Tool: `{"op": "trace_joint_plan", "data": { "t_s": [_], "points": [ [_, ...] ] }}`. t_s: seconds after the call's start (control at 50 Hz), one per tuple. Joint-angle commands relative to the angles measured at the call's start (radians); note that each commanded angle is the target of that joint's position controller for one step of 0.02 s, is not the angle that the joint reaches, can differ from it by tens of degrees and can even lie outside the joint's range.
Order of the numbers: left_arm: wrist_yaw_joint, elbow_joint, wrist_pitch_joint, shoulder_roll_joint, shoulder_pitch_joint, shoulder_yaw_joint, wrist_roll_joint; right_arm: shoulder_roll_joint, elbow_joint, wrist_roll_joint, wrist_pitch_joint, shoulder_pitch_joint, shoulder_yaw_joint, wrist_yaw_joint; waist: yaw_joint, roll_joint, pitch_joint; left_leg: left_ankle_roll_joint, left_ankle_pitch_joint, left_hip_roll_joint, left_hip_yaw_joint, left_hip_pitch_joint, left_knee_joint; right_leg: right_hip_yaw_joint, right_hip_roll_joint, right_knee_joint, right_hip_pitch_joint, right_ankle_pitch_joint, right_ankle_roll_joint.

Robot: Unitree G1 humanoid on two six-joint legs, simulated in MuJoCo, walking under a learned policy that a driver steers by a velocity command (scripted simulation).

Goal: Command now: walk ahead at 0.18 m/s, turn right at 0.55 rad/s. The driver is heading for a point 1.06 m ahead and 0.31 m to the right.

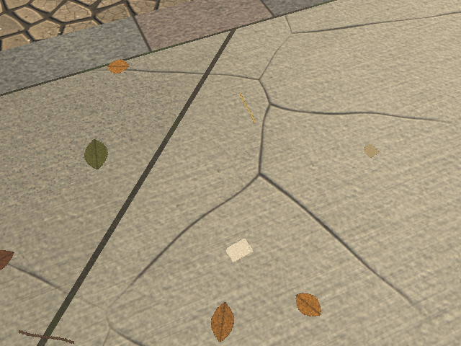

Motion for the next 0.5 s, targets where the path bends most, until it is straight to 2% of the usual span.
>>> {"op": "trace_joint_plan", "data": {
  "t_s": [0.02, 0.06, 0.1, 0.16, 0.22, 0.3, 0.34, 0.36, 0.38, 0.4, 0.42, 0.44, 0.46, 0.48, 0.5],
  "points": [
    [0.016, -0.083, -0.017, 0.129, 0.009, 0.034, 0.009, -0.121, -0.081, -0.011, 0.004, 0.045, -0.032, -0.010, -0.017, -0.028, -0.231, 0.008, 0.064, 0.034, -0.062, -0.140, -0.033, 0.335, -0.289, -0.198, 0.264, 0.589, -0.229],
    [0.025, -0.082, -0.017, 0.144, 0.015, 0.039, 0.006, -0.083, -0.094, -0.017, 0.022, 0.041, -0.021, -0.014, -0.027, -0.031, -0.222, -0.005, 0.076, 0.019, -0.050, -0.134, -0.137, 0.298, -0.270, -0.196, 0.214, 0.664, -0.224],
    [0.038, -0.084, -0.004, 0.163, 0.020, 0.045, 0.001, -0.070, -0.109, -0.022, 0.031, 0.008, -0.015, -0.017, -0.022, -0.046, -0.224, -0.020, 0.132, -0.003, -0.043, -0.145, -0.247, 0.284, -0.245, -0.184, 0.200, 0.657, -0.206],
    [0.055, -0.093, 0.027, 0.171, 0.019, 0.048, -0.012, -0.065, -0.128, -0.019, 0.041, -0.057, -0.007, -0.011, -0.002, -0.079, -0.235, -0.034, 0.251, -0.035, -0.047, -0.118, -0.394, 0.288, -0.207, -0.163, 0.190, 0.523, -0.157],
    [0.065, -0.102, 0.050, 0.169, 0.024, 0.046, -0.010, -0.067, -0.151, -0.009, 0.046, -0.126, -0.004, -0.002, 0.022, -0.106, -0.218, -0.036, 0.271, -0.060, -0.063, -0.100, -0.504, 0.347, -0.201, -0.146, 0.194, 0.374, -0.133],
    [0.065, -0.118, 0.065, 0.163, 0.023, 0.041, -0.009, -0.085, -0.167, -0.005, 0.031, -0.150, -0.011, 0.010, 0.032, -0.142, -0.211, -0.016, 0.201, -0.095, -0.083, -0.055, -0.646, 0.455, -0.204, -0.072, 0.262, 0.356, -0.122],
    [0.067, -0.137, 0.071, 0.155, -0.011, 0.036, -0.016, -0.092, -0.157, -0.003, 0.017, -0.103, -0.020, 0.017, -0.007, -0.160, -0.208, 0.015, 0.291, -0.096, -0.072, 0.052, -0.837, 0.485, -0.169, -0.017, 0.271, 0.335, -0.086],
    [0.070, -0.150, 0.073, 0.137, -0.017, 0.029, -0.014, -0.112, -0.148, -0.009, 0.010, -0.066, -0.028, 0.018, -0.021, -0.146, -0.218, 0.043, 0.447, -0.040, -0.091, 0.179, -0.929, 0.469, -0.130, 0.034, 0.216, 0.246, -0.047],
    [0.068, -0.161, 0.071, 0.083, 0.031, 0.012, 0.006, -0.180, -0.158, -0.025, 0.014, -0.047, -0.043, 0.009, 0.010, 0.017, -0.274, 0.130, 0.719, 0.169, -0.250, 0.351, -0.905, 0.363, -0.049, 0.215, 0.095, -0.063, 0.007],
    [0.067, -0.183, 0.063, 0.093, 0.073, 0.017, -0.002, -0.202, -0.143, -0.058, 0.028, -0.033, -0.049, 0.010, 0.046, 0.288, -0.246, 0.331, 0.987, 0.346, -0.499, 0.432, -0.915, 0.204, 0.099, 0.397, -0.149, -0.543, 0.074],
    [0.060, -0.161, 0.054, 0.183, 0.111, 0.039, 0.009, -0.145, -0.156, -0.040, 0.031, -0.019, -0.040, 0.008, 0.029, 0.238, -0.278, 0.398, 0.976, 0.401, -0.539, 0.439, -0.907, 0.192, 0.023, 0.628, -0.198, -0.555, 0.125],
    [0.055, -0.141, 0.060, 0.214, 0.097, 0.055, -0.007, -0.093, -0.171, -0.032, 0.035, -0.042, -0.027, 0.002, 0.020, 0.154, -0.254, 0.361, 0.928, 0.335, -0.406, 0.414, -0.884, 0.183, -0.005, 0.718, -0.212, -0.479, 0.149],
    [0.059, -0.123, 0.074, 0.197, 0.093, 0.056, -0.015, -0.073, -0.179, -0.025, 0.043, -0.074, -0.022, -0.001, 0.029, 0.096, -0.224, 0.307, 0.848, 0.260, -0.301, 0.382, -0.878, 0.168, -0.023, 0.746, -0.216, -0.417, 0.170],
    [0.062, -0.130, 0.087, 0.177, 0.076, 0.052, -0.014, -0.073, -0.181, -0.014, 0.050, -0.093, -0.021, -0.005, 0.028, 0.090, -0.200, 0.282, 0.785, 0.231, -0.252, 0.357, -0.886, 0.157, -0.036, 0.748, -0.230, -0.366, 0.182],
    [0.057, -0.139, 0.094, 0.141, 0.065, 0.041, -0.018, -0.083, -0.179, -0.016, 0.058, -0.099, -0.022, -0.008, 0.030, 0.095, -0.183, 0.272, 0.771, 0.201, -0.196, 0.320, -0.901, 0.125, -0.041, 0.722, -0.209, -0.330, 0.189]
  ]
}}
Velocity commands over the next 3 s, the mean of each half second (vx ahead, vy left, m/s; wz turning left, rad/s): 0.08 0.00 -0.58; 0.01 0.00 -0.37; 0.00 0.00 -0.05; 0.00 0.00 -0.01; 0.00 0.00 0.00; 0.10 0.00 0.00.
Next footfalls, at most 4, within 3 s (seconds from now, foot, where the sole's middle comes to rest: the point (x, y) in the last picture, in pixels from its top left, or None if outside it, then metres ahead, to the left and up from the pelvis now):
0.38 left None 0.24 0.12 -0.76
0.76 right None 0.10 -0.12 -0.76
1.12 left None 0.19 0.10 -0.76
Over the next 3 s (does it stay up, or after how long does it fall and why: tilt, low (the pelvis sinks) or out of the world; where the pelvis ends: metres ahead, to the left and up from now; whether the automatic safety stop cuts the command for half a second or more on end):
stays up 0.15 0.00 0.00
